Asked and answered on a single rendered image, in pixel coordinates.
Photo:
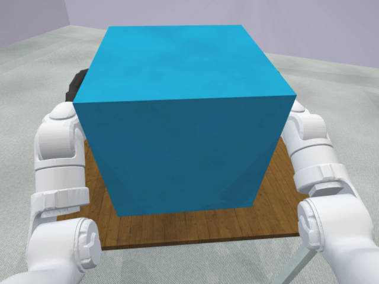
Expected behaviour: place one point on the right robot upper arm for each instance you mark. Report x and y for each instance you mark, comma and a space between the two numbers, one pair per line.
338, 227

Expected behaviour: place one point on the robot left forearm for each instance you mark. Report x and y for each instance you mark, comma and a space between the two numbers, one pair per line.
59, 161

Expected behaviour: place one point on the robot right forearm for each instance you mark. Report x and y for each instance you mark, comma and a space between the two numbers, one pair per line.
317, 169

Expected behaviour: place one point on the table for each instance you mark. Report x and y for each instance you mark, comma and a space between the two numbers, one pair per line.
272, 215

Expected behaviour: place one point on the left robot upper arm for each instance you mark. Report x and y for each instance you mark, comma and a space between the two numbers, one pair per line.
60, 252

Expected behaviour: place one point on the carton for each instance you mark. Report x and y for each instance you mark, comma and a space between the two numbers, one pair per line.
182, 118

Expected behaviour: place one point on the robot left hand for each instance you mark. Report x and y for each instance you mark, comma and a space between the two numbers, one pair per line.
75, 85

